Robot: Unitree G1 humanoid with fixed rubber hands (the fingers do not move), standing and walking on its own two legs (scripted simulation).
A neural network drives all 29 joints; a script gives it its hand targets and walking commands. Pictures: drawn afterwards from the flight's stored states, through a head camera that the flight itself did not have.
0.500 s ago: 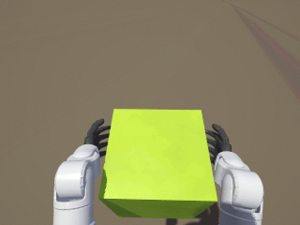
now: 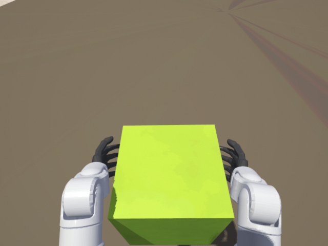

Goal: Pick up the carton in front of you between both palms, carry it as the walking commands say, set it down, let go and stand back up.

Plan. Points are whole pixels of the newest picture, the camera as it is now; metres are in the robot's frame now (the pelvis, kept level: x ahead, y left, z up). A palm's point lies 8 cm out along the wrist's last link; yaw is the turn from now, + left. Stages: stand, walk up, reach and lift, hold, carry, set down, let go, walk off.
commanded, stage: carry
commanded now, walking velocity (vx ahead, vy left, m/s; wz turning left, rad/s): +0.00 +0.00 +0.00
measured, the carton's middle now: (169, 188) +0.27 -0.01 +0.01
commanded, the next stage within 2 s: hold in 1.46 s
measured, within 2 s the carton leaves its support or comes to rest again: neither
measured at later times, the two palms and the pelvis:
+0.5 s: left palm (103, 190) +0.23 +0.13 +0.07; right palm (243, 192) +0.23 -0.17 +0.07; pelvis -0.04 -0.01 +0.01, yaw +0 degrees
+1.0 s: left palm (108, 192) +0.23 +0.12 +0.05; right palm (245, 193) +0.24 -0.18 +0.06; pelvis -0.06 -0.02 +0.01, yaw +0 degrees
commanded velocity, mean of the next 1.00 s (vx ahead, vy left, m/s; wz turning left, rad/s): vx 0.00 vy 0.00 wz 0.00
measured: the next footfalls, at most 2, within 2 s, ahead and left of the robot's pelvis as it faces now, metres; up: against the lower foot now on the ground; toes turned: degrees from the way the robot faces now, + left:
none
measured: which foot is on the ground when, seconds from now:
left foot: down 0.00-1.00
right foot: down 0.00-1.00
